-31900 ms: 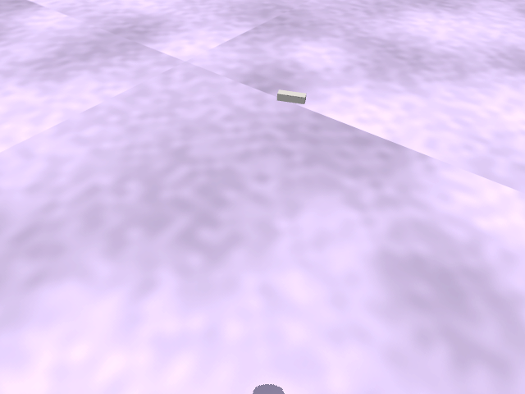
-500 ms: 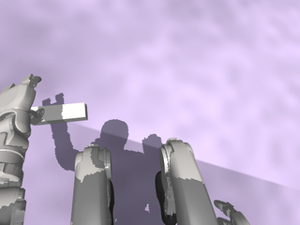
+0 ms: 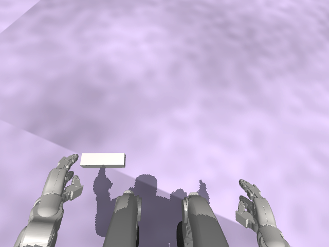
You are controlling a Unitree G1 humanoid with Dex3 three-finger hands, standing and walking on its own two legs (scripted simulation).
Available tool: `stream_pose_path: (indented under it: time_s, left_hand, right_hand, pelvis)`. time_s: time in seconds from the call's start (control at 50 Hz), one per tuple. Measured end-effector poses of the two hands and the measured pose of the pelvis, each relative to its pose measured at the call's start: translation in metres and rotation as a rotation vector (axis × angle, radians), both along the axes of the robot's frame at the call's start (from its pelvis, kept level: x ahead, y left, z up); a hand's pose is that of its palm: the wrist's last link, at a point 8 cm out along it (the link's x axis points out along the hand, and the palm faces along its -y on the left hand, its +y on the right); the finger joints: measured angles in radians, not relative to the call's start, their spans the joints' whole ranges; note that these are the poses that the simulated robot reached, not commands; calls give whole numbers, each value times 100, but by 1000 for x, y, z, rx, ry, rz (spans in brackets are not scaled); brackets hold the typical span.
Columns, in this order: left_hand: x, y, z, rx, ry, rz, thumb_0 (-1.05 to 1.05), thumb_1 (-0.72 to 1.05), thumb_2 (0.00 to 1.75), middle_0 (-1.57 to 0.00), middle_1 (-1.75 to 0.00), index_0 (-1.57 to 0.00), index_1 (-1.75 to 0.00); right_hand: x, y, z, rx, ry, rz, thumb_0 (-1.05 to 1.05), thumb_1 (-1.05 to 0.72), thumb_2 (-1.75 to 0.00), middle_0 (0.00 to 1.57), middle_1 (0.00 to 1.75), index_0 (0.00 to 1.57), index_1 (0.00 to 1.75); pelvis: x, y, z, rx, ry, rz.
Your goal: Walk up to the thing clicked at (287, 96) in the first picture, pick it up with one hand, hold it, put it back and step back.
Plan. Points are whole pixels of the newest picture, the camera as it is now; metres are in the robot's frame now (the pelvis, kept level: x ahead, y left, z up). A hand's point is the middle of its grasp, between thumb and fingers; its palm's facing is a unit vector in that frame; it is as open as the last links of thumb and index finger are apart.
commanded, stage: home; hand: left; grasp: from above
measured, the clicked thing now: (103, 160) +0.47 +0.27 -0.55
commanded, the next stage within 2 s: none
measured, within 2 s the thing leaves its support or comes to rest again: neither
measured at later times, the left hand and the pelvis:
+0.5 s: hand (58, 202) +0.22 +0.19 +0.09, palm faces +0.10 -0.97 -0.20, open 7.4 cm; pelvis +0.06 +0.00 +0.13, yaw +2 degrees
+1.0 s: hand (56, 209) +0.21 +0.19 +0.09, palm faces +0.10 -0.98 -0.19, open 7.4 cm; pelvis +0.06 +0.00 +0.13, yaw +3 degrees
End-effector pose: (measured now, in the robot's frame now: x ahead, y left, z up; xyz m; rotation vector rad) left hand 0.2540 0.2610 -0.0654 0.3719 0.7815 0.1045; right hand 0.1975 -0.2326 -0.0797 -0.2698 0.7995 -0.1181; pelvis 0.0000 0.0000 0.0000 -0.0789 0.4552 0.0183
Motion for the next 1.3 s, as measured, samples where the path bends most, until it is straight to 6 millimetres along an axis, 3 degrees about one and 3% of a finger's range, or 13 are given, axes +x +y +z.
stream_pose_path:
  time_s: [0.12,0.28,0.4,0.48,0.58,0.76,1.3]
  left_hand:
    - [-16,-8,51,-95,28,108,1,90,90,-21,-30,-21,-30]
    - [-33,-19,115,-163,39,156,1,91,90,-20,-30,-20,-30]
    - [-46,-25,158,-171,18,152,1,91,90,-20,-30,-20,-30]
    - [-53,-27,175,-172,5,152,1,91,90,-20,-30,-20,-30]
    - [-60,-27,182,-173,3,156,1,91,90,-20,-30,-20,-30]
    - [-66,-27,178,-185,13,168,1,91,90,-20,-30,-20,-29]
    - [-66,-24,178,-180,10,142,1,91,90,-20,-30,-20,-29]
  right_hand:
    - [-3,7,49,0,-27,-28,1,-90,-89,21,30,20,30]
    - [-10,2,106,-30,-68,-85,1,-90,-89,21,30,20,30]
    - [-5,-3,137,-46,-129,-114,1,-90,-89,21,30,20,30]
    - [4,-3,150,-45,-178,-110,1,-90,-89,21,30,20,30]
    - [19,0,160,-39,-235,-80,1,-90,-89,21,30,20,30]
    - [32,4,166,-44,-273,-25,1,-90,-89,21,30,20,30]
    - [9,3,159,-50,-226,-57,1,-90,-89,21,30,20,30]
  pelvis:
    - [17,-1,46,6,-64,13]
    - [40,-1,97,15,-152,25]
    - [54,1,122,22,-211,28]
    - [59,2,130,27,-240,31]
    - [61,1,134,32,-263,36]
    - [58,-2,134,36,-279,44]
    - [54,3,134,32,-287,35]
